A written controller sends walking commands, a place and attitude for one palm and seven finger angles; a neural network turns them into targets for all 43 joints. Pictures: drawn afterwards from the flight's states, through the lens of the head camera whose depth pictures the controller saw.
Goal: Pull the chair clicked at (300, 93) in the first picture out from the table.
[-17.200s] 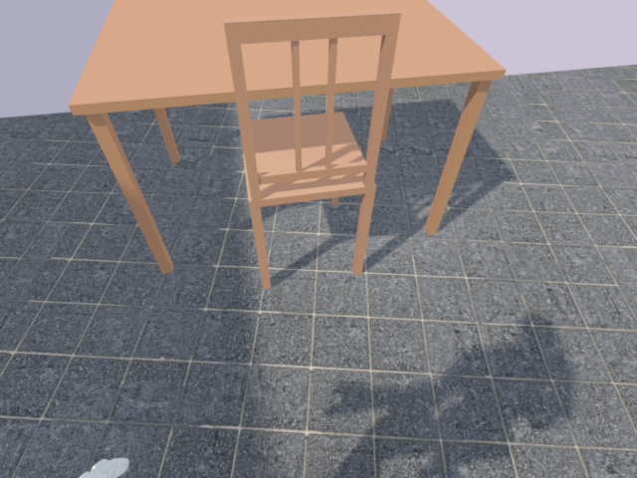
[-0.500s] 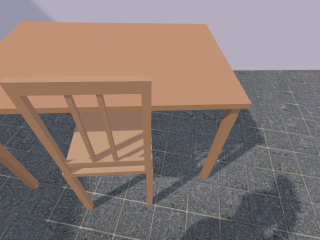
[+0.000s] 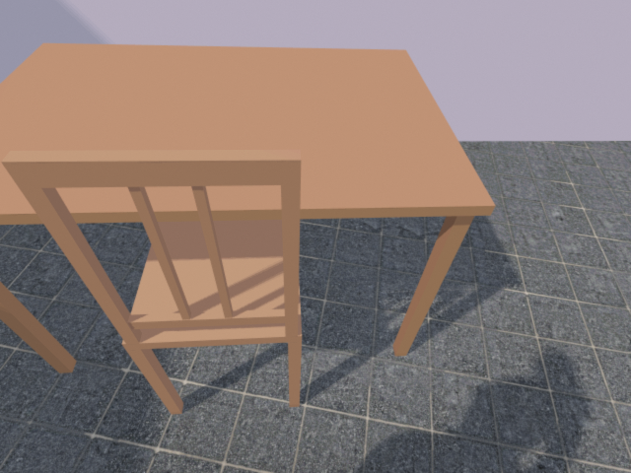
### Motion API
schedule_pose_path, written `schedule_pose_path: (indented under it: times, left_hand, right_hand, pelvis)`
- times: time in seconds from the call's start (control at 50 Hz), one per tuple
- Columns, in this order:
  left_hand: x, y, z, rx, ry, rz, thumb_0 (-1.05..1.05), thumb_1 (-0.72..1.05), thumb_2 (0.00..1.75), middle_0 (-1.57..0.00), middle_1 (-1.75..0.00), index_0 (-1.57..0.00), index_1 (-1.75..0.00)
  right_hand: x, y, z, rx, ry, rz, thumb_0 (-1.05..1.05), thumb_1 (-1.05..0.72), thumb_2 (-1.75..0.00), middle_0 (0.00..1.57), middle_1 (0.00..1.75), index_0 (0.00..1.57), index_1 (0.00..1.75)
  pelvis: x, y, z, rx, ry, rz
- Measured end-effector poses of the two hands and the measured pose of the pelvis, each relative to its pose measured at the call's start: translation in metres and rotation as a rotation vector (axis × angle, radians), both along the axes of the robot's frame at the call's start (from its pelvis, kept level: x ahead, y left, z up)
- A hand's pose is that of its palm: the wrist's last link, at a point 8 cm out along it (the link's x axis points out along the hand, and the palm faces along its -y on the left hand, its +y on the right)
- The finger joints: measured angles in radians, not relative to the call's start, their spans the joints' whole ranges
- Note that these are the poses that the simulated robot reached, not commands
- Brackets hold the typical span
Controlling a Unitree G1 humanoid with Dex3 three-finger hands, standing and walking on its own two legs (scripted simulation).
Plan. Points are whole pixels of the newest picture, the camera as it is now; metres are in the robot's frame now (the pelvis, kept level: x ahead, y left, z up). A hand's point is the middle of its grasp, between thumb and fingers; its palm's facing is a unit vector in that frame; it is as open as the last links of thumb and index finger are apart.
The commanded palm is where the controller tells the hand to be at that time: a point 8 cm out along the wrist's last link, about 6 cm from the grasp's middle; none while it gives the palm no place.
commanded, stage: look again from close up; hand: left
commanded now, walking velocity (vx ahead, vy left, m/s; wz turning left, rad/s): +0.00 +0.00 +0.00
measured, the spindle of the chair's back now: (165, 262) +0.45 +0.29 -0.05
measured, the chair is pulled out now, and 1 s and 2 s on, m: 0.00 0.00 0.00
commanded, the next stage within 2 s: shuffle to correct the standing spot in 0.52 s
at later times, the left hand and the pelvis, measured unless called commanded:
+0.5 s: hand out of the picture -0.04 +0.15 -0.18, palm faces +0.03 -0.99 -0.14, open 7.3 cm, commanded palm none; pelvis -0.01 +0.01 +0.00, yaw +0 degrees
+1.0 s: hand out of the picture -0.04 +0.14 -0.18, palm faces +0.06 -0.99 -0.16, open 7.3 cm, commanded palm none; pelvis +0.02 -0.01 -0.01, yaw +3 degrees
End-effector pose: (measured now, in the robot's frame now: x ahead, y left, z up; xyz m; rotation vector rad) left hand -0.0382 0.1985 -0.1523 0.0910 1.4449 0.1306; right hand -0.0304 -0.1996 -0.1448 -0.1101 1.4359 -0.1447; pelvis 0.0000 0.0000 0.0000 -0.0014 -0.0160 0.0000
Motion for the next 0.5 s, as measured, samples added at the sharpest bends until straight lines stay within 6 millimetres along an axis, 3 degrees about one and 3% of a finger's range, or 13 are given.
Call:
schedule_pose_path:
  times: [0.5]
  left_hand:
    - [-0.0075,0.0064,0.0001,-0.002,0.011,-0.003,0.00,0.91,0.90,-0.20,-0.30,-0.20,-0.30]
  right_hand:
    - [-0.0095,0.0080,0.0003,0.003,0.009,-0.007,0.00,-0.91,-0.90,0.20,0.30,0.20,0.30]
  pelvis:
    - [-0.0052,0.0069,0.0002,-0.001,-0.001,-0.002]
